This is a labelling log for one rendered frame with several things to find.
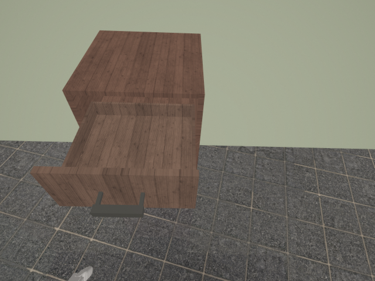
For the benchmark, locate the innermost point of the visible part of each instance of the handle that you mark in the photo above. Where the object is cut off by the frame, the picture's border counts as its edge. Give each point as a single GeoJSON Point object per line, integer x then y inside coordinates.
{"type": "Point", "coordinates": [104, 210]}

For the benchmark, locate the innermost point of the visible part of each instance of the left robot hand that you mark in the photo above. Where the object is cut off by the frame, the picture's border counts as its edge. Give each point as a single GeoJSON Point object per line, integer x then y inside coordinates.
{"type": "Point", "coordinates": [83, 275]}

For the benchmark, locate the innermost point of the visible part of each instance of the cabinet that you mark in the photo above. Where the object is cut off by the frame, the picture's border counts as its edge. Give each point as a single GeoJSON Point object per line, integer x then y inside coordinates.
{"type": "Point", "coordinates": [140, 67]}

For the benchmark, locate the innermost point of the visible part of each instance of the drawer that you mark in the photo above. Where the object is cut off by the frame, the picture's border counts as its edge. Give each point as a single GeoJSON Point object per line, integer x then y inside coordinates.
{"type": "Point", "coordinates": [124, 149]}

